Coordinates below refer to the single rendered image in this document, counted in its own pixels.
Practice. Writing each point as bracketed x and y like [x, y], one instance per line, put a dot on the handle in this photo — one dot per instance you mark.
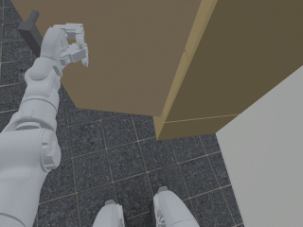
[31, 33]

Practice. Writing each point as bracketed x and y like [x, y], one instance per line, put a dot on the right robot thigh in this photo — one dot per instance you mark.
[169, 206]

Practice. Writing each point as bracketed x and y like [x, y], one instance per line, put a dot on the left robot hand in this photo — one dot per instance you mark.
[55, 45]

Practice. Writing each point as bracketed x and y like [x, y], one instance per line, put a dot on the right robot shin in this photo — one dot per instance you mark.
[160, 222]

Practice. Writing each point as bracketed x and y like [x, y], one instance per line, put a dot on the left robot upper arm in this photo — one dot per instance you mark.
[26, 157]

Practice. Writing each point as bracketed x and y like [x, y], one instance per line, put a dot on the left robot forearm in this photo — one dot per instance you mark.
[40, 103]

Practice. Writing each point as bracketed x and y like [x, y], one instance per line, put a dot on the cupboard door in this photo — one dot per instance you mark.
[134, 49]

